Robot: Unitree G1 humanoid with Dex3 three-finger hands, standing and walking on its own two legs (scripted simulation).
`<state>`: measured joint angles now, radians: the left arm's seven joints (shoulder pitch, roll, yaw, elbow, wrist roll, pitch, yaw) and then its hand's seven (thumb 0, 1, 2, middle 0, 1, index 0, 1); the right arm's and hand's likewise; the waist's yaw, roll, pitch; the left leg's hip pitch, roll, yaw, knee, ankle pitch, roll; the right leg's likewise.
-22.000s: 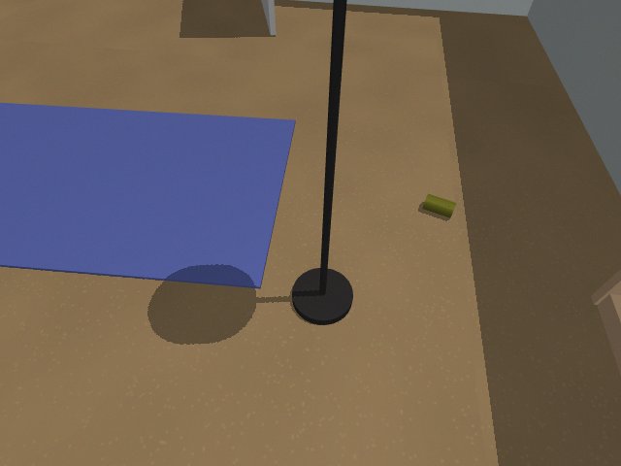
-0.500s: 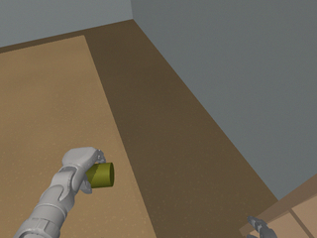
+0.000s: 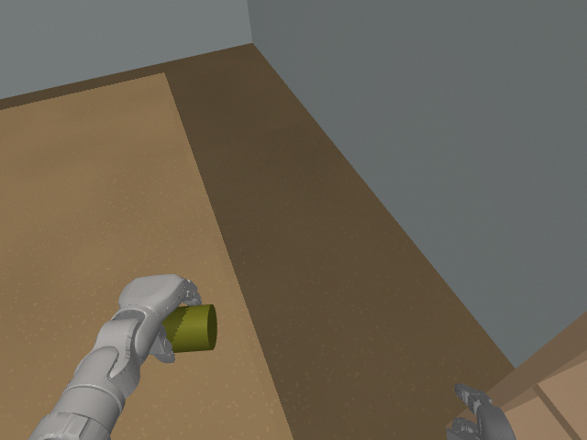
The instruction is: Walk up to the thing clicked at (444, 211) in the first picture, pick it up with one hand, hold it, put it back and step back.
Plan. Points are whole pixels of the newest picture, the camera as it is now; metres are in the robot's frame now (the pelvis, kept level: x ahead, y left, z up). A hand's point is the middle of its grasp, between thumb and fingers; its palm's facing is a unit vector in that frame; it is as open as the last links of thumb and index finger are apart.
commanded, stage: hold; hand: left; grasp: from above
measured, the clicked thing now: (172, 329) +0.30 +0.22 -0.06
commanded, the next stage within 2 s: crouch in 0.78 s
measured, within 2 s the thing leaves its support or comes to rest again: neither
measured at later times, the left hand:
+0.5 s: hand (161, 322) +0.30 +0.22 -0.02, palm faces -0.44 -0.07 -0.89, open 9.6 cm
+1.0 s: hand (159, 312) +0.31 +0.23 -0.02, palm faces -0.44 -0.07 -0.90, open 9.6 cm
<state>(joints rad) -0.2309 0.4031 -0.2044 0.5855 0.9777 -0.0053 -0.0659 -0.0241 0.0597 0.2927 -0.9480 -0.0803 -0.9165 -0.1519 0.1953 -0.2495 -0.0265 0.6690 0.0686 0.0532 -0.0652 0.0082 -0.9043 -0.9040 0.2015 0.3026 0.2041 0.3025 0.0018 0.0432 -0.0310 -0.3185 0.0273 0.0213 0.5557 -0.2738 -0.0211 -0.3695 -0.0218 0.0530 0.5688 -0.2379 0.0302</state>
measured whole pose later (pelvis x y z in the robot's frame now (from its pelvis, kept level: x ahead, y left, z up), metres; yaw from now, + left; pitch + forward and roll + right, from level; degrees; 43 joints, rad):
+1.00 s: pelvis +0.02 +0.00 +0.01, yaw +0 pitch +1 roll +0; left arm -0.24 0.41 -0.20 0.60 0.98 -0.02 -0.07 -0.02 0.06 0.31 -0.91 -0.13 -0.89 -0.20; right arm 0.19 -0.24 -0.03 0.67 0.08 0.09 -0.07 0.01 -0.90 -0.91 0.20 0.30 0.20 0.30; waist 0.01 0.04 -0.02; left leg -0.24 0.03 0.02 0.48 -0.26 -0.02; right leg -0.29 -0.02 0.05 0.49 -0.23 0.03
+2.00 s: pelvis -0.06 +0.01 -0.29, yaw +1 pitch +37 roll -4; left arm -0.77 0.50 0.00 1.23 1.22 -0.13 0.37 -0.01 0.07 0.32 -0.83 -0.30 -0.81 -0.33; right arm 0.19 -0.23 -0.04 0.75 -0.08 -0.05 0.05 0.00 -0.90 -0.90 0.21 0.30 0.21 0.30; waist -0.18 0.04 -0.20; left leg -1.91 -0.01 -0.08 1.93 -0.67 -0.01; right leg -1.89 -0.02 0.02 1.86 -0.61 0.06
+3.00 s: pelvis -0.07 +0.01 -0.41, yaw -2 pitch +35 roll -6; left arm -0.97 0.65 0.05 1.50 1.29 -0.20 0.43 -0.01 0.05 0.36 -0.83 -0.33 -0.81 -0.36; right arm 0.17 -0.26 0.02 0.77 -0.14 -0.07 0.14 0.00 -0.92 -0.91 0.20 0.30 0.21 0.30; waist -0.25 0.00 -0.09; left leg -2.25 -0.03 -0.12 2.33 -0.70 -0.03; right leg -2.23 0.00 0.01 2.24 -0.63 0.07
